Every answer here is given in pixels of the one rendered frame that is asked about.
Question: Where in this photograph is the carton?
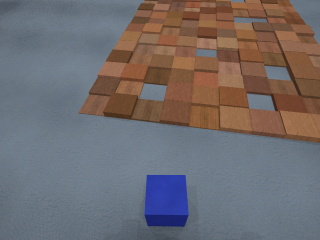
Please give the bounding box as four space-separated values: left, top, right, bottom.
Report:
144 175 189 227

